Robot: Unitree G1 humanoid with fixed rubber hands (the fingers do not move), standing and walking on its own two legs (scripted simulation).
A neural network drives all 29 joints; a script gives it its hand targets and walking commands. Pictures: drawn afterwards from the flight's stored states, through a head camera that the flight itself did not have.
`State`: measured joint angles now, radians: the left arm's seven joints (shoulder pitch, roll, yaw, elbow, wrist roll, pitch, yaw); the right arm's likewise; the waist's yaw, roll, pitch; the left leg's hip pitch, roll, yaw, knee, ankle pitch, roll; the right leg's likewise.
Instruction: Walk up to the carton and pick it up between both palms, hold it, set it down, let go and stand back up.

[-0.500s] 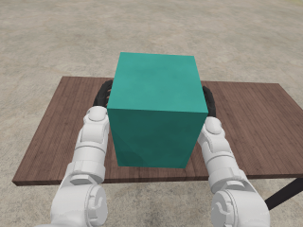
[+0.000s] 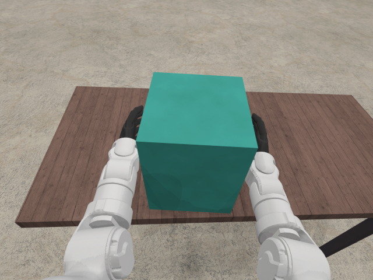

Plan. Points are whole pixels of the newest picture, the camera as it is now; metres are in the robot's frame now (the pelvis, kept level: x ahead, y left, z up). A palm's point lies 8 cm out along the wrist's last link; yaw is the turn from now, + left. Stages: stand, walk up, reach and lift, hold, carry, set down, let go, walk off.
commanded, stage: set down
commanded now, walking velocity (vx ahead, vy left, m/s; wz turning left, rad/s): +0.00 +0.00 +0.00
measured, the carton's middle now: (193, 146) +0.41 -0.02 +0.07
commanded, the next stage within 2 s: none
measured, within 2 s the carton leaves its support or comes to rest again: rests again in 0.64 s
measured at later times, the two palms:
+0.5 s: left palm (132, 145) +0.41 +0.12 +0.07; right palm (257, 154) +0.38 -0.17 +0.08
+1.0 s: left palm (133, 148) +0.41 +0.12 +0.06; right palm (257, 158) +0.37 -0.17 +0.07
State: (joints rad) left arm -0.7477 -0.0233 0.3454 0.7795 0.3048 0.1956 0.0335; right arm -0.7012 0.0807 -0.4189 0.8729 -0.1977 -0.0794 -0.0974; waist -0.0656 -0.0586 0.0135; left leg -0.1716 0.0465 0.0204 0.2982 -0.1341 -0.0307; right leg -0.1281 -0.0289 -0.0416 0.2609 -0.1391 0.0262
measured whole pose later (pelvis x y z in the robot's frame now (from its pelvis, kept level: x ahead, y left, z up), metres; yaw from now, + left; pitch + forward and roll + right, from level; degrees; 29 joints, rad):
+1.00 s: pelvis +0.00 +0.00 +0.00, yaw -1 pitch +4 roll +0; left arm -0.77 -0.04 0.44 0.95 0.34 -0.01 0.02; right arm -0.68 0.13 -0.58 0.87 -0.38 -0.19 -0.06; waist -0.05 -0.04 0.00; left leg -0.25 0.05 0.03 0.29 -0.12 -0.03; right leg -0.22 -0.03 -0.03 0.28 -0.13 0.03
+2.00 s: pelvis -0.01 +0.01 -0.01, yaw -3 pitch +9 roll -1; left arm -0.86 0.08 0.24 1.17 0.11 -0.13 0.14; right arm -0.79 -0.04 -0.30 1.12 -0.09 -0.17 -0.09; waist -0.05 -0.03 -0.07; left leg -0.39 0.07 0.07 0.41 -0.17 -0.03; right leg -0.37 -0.01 0.01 0.35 -0.14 0.03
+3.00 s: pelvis -0.02 +0.00 +0.00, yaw -2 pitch +3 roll +0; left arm -0.24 0.22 0.04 0.40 -0.18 0.12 0.00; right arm -0.21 -0.16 -0.01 0.42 0.22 0.00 -0.11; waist -0.02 -0.03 0.01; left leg -0.27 0.06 0.05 0.36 -0.14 -0.03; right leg -0.26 -0.01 -0.01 0.36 -0.15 0.01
